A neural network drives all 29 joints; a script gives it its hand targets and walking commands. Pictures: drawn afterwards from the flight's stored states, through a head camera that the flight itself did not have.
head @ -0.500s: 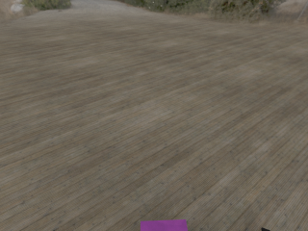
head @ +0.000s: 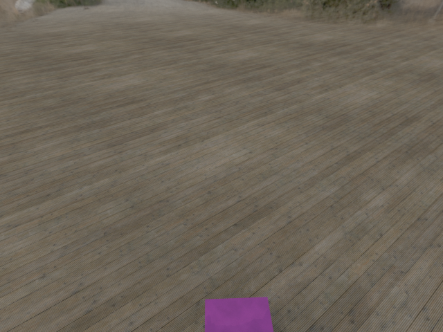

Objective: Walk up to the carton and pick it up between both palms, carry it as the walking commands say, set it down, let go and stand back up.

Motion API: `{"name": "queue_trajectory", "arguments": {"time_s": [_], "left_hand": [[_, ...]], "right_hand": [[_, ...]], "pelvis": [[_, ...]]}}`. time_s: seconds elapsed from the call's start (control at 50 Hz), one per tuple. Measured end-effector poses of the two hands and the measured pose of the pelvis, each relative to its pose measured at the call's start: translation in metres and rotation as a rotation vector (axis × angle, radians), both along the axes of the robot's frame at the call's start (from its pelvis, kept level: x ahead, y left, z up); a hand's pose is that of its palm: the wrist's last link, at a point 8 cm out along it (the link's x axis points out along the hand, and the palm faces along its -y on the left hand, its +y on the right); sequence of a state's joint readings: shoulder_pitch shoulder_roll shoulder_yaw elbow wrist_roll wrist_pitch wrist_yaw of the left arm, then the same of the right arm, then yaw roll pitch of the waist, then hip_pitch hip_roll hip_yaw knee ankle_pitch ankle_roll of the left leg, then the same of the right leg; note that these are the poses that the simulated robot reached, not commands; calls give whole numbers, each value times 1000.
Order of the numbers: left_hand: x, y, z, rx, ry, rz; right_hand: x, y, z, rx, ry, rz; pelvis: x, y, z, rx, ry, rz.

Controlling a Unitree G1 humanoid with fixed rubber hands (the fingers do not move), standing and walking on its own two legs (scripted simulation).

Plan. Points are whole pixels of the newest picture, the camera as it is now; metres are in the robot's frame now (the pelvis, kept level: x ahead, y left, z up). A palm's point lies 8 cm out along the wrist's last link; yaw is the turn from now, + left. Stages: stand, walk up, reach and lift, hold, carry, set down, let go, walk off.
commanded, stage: stand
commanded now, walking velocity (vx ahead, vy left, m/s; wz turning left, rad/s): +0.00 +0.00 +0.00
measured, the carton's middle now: (237, 326) +0.42 -0.05 -0.69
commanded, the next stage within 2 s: none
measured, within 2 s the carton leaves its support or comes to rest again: neither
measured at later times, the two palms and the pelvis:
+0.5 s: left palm out of the picture +0.03 +0.29 -0.12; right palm out of the picture +0.04 -0.31 -0.10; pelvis -0.02 -0.01 +0.00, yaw +1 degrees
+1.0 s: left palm out of the picture +0.02 +0.29 -0.12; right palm out of the picture +0.06 -0.30 -0.10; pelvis -0.02 -0.01 +0.01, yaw +1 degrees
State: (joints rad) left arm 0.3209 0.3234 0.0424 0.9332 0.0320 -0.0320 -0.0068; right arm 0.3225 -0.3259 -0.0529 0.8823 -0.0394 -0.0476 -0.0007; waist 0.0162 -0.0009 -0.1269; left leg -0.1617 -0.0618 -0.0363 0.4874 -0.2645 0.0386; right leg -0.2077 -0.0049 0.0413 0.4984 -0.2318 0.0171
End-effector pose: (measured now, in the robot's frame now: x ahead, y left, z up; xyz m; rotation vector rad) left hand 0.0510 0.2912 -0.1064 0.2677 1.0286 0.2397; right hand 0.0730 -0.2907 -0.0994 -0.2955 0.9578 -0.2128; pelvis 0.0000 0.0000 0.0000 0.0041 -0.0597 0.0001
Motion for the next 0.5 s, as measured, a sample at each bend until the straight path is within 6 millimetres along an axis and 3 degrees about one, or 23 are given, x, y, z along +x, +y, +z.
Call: {"name": "queue_trajectory", "arguments": {"time_s": [0.22,0.5], "left_hand": [[-25,-2,-6,8,77,10],[-22,-5,-9,-2,103,10]], "right_hand": [[-22,-12,-6,-4,81,-11],[-31,-17,-5,-14,138,-15]], "pelvis": [[-13,-6,0,-4,-5,10],[-20,-10,2,-7,-14,16]]}}
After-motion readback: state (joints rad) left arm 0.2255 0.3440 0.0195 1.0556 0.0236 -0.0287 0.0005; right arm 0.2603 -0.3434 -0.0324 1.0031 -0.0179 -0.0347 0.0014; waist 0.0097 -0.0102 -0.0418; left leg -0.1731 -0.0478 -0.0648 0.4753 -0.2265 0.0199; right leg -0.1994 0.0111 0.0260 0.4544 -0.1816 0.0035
